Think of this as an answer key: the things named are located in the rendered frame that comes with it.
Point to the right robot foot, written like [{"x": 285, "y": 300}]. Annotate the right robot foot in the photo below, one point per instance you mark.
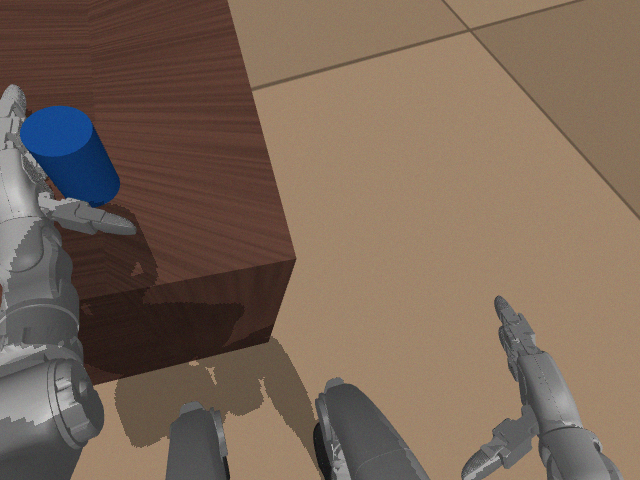
[{"x": 321, "y": 454}]

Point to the can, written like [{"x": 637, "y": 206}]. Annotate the can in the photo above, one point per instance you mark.
[{"x": 65, "y": 144}]

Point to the left robot arm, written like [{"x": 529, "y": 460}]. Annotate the left robot arm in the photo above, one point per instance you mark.
[{"x": 48, "y": 406}]

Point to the right robot hand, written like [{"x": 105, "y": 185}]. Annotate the right robot hand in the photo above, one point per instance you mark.
[{"x": 546, "y": 398}]

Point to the right robot arm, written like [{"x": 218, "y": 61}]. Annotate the right robot arm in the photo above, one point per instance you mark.
[{"x": 571, "y": 453}]

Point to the left robot hand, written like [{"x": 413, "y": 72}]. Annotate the left robot hand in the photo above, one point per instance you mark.
[{"x": 23, "y": 191}]

